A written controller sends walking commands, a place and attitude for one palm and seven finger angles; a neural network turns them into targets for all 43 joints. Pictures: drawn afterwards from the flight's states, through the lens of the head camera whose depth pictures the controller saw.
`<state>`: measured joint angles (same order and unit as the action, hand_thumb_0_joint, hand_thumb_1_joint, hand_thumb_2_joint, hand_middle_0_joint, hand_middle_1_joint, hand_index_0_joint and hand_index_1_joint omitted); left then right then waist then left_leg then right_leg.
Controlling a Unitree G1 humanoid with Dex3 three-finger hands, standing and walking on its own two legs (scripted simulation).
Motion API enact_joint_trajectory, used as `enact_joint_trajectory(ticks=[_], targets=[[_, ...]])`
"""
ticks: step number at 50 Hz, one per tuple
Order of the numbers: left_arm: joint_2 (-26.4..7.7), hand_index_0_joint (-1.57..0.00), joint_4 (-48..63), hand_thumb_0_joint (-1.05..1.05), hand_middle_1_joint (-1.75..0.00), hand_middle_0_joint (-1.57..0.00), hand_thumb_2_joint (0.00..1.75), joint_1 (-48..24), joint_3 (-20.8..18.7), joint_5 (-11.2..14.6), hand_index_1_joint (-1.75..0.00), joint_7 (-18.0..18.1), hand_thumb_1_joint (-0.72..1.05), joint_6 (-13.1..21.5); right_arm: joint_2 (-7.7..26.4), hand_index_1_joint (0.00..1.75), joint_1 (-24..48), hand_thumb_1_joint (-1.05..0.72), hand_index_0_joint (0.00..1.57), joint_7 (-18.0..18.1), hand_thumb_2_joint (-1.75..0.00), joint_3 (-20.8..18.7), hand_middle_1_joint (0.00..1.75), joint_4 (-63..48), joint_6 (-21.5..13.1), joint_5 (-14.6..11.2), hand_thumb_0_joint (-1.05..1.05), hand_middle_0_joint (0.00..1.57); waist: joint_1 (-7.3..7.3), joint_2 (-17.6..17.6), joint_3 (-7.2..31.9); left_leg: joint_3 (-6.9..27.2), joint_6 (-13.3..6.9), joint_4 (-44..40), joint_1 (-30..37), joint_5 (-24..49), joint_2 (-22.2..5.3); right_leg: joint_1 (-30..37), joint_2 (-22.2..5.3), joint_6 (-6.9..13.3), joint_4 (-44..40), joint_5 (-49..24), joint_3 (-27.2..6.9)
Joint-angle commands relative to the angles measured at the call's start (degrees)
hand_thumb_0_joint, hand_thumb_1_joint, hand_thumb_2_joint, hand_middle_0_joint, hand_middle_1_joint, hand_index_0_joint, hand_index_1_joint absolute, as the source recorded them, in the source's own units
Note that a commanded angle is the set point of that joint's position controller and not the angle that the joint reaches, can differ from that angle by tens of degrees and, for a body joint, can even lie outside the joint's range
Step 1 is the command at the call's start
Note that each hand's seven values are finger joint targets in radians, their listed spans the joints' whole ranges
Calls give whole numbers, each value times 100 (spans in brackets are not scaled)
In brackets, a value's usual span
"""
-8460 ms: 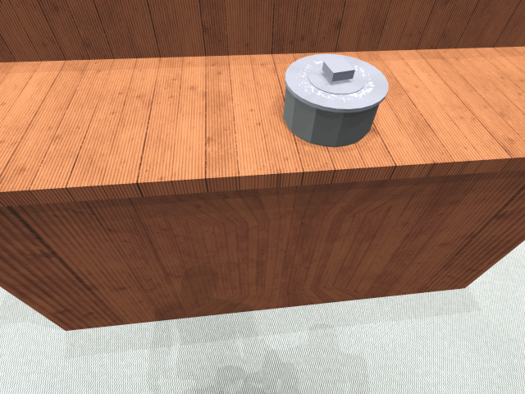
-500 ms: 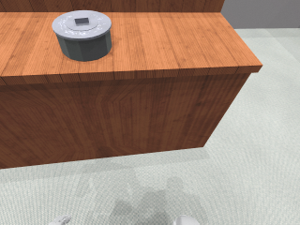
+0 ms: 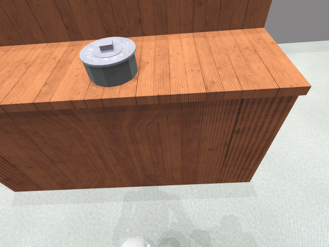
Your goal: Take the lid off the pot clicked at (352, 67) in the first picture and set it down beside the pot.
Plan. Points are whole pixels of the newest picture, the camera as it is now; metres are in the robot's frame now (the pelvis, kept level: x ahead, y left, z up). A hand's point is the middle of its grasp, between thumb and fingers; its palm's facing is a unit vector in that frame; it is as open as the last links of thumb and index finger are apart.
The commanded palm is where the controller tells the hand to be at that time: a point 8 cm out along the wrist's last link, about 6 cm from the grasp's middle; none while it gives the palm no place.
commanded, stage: take the last steps up to it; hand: left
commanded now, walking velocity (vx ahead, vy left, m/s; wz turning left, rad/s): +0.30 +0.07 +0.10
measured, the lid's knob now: (106, 44) +0.74 +0.24 +0.14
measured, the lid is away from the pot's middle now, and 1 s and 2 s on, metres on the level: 0.00 0.00 0.00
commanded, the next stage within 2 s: come to a stop and stand still in 0.58 s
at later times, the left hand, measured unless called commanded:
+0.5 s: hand out of the picture +0.13 +0.28 -0.19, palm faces +0.11 -0.98 -0.18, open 7.4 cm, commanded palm none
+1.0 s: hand (102, 188) +0.34 +0.25 -0.17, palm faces +0.01 -0.97 -0.23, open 7.3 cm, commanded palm none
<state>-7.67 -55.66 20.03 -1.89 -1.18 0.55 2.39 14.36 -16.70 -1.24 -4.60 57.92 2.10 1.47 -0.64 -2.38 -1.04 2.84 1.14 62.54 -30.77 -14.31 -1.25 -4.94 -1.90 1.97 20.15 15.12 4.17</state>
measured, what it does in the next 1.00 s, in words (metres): walks ahead: left foot, then right foot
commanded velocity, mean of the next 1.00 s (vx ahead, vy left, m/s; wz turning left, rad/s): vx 0.07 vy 0.02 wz -0.02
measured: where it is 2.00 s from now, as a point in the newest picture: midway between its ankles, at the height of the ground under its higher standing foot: outside the picture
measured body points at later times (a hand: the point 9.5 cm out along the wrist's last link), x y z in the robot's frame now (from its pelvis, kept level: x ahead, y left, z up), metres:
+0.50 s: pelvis +0.15 +0.10 -0.01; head +0.16 +0.11 +0.44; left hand +0.12 +0.33 -0.17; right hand +0.24 -0.13 -0.15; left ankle +0.15 +0.18 -0.75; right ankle +0.13 -0.03 -0.66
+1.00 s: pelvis +0.23 +0.08 -0.02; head +0.28 +0.06 +0.43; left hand +0.33 +0.30 -0.16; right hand +0.22 -0.14 -0.18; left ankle +0.20 +0.21 -0.70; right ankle +0.30 -0.03 -0.75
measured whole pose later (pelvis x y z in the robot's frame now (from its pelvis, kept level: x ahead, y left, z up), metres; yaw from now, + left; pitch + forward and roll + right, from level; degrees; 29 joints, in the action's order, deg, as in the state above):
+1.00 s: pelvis +0.23 +0.08 -0.02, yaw +0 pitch +0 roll +2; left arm -7.2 -54.3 6.8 -2.2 -1.3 2.6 -0.1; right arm 8.4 -15.4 2.2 -2.7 60.8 1.9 -0.2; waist -1.6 -0.8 -7.0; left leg -0.3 1.9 53.7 -21.6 -32.2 0.6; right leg -20.3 -3.1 2.0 30.4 9.8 4.2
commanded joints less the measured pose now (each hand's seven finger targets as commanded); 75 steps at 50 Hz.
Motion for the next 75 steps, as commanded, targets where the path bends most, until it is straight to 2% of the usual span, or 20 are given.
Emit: enact_joint_trajectory(ticks=[1,10,13,14,15,17,23,33,37,38,40,42,55,56,59,64,67,69,71,75], targets=[[-889,-20,-12,0,-30,-20,90,674,-236,-7,-30,77,90,239,79,30,711,-90,20,-31,-90,-14,30,-560,-171,-6,0,20,294,1079,-540,-119,69,-173,-1181,252,-252,418,-1496,534,-997,-714,-1155],[-958,-20,-397,0,-30,-20,90,970,-196,-64,-30,102,90,226,-270,30,1347,-90,20,-123,-90,150,30,-712,-402,-68,0,20,405,1418,-555,-767,-188,-2389,264,98,-46,134,-1464,518,-615,-1983,-523],[-938,-20,-438,0,-30,-20,90,789,-210,-30,-30,88,90,191,-2,30,23,-90,20,11,-90,84,30,-280,-536,-29,0,20,-227,930,83,-863,-333,-3515,2444,412,235,-405,-1113,300,1051,-2549,-122],[-735,-20,-423,0,-30,-20,90,1000,-171,22,-30,57,90,180,486,30,-783,-90,20,89,-90,-31,30,-78,-575,16,0,20,-487,-1,804,-117,-522,-3499,3872,722,-550,-1165,-771,110,2382,-1363,166],[-432,-20,-316,0,-30,-20,90,1165,-104,71,-30,31,90,171,1042,30,-1377,-90,20,163,-90,-168,30,35,-593,36,0,20,-549,-1316,1307,2032,-1093,-3882,4881,1659,-2045,-2621,-33,-142,4104,1747,361],[-495,-20,-113,0,-30,-20,90,670,-103,58,-30,97,90,107,985,30,-1110,-90,20,224,-90,-124,30,-37,-475,-43,0,20,-426,-431,715,2044,-1466,-4415,3771,1694,-2261,-3036,-253,14,5428,1721,-366],[-291,-20,-299,0,-30,-20,90,592,-172,-3,-30,-10,90,-106,-46,30,-59,-90,20,269,-90,179,30,-150,-734,-83,0,20,305,-273,-208,181,-1151,-5016,1804,2407,-1287,-2422,-516,-225,4759,266,-410],[-395,-20,441,0,-30,-20,90,-974,-182,-2,-30,-87,90,-165,150,30,-530,-90,20,306,-90,112,30,-75,-661,16,0,20,-59,-115,-427,110,-1250,-4905,2492,2350,-1412,-2497,-393,-248,2257,-13,-120],[-410,-20,265,0,-30,-20,90,-615,-126,11,-30,-30,90,-67,28,30,-569,-90,20,359,-90,194,30,83,-558,0,0,20,114,121,10,-173,-779,-3693,2427,3482,-1061,-970,-46,-207,856,-744,80],[-587,-20,111,0,-30,-20,90,-158,-162,10,-30,9,90,-12,-25,30,-551,-90,20,363,-90,232,30,111,-558,-48,0,20,323,297,334,-366,-494,-3150,2079,3001,-782,-42,-260,-200,493,-2153,-187],[-1163,-20,-141,0,-30,-20,90,374,-208,59,-30,110,90,54,-227,30,-731,-90,20,371,-90,232,30,120,-462,-158,0,20,308,1111,973,-685,56,-2012,1030,-1252,53,1095,-2008,944,713,-6212,-1768],[-1189,-20,-26,0,-30,-20,90,-18,-217,48,-30,171,90,-12,-289,30,-729,-90,20,433,-90,175,30,155,-266,-176,0,20,196,1209,802,-398,29,-1160,1112,-2345,29,411,-2133,1402,534,-6370,-1735],[-1260,-20,484,0,-30,-20,90,-1060,-387,-91,-30,202,90,-345,-352,30,-644,-90,20,253,-90,49,30,-43,-73,-110,0,20,-47,1375,506,-563,78,-2311,1673,-697,249,-1271,-1251,641,97,-1144,-1185],[-1497,-20,511,0,-30,-20,90,-906,-308,-53,-30,436,90,-298,197,30,-722,-90,20,233,-90,-43,30,-431,-193,-163,0,20,-362,217,1913,-899,160,-2903,1941,-728,166,112,-1449,510,876,-2816,-1491],[-923,-20,572,0,-30,-20,90,-567,-113,85,-30,387,90,-525,538,30,358,-90,20,321,-90,-62,30,-949,-241,-30,0,20,91,-1388,744,790,-477,-4141,1226,70,-1179,-1259,-244,-87,2139,562,-230],[-746,-20,461,0,-30,-20,90,-134,-51,-32,-30,195,90,-592,527,30,1053,-90,20,200,-90,63,30,-1210,-67,17,0,20,366,-323,-1360,631,-726,-4858,-1013,-2248,-932,-1109,154,-116,2740,468,-259],[-906,-20,462,0,-30,-20,90,168,-32,-88,-30,179,90,-425,341,30,683,-90,20,222,-90,132,30,-1175,-60,-42,0,20,317,521,-1216,306,-453,-4000,12,-1928,-448,-1348,-64,68,862,511,-749],[-1154,-20,644,0,-30,-20,90,-121,-28,-74,-30,189,90,-299,212,30,209,-90,20,229,-90,155,30,-1152,-40,-84,0,20,-84,1140,-628,-142,-249,-3092,1116,-1295,94,-2180,-850,511,-158,1924,-2097],[-1262,-20,831,0,-30,-20,90,-629,-86,-46,-30,239,90,-251,218,30,-237,-90,20,216,-90,104,30,-942,-30,-81,0,20,-310,1956,-121,-337,-186,-2363,2127,-834,162,-2689,-1145,712,-675,2454,-2246],[-989,-20,833,0,-30,-20,90,-569,-22,-14,-30,237,90,-286,158,30,-430,-90,20,183,-90,155,30,-829,-211,-48,0,20,-318,33,42,271,-380,-4088,2381,-1008,-278,-2639,-353,203,625,1486,-1027]])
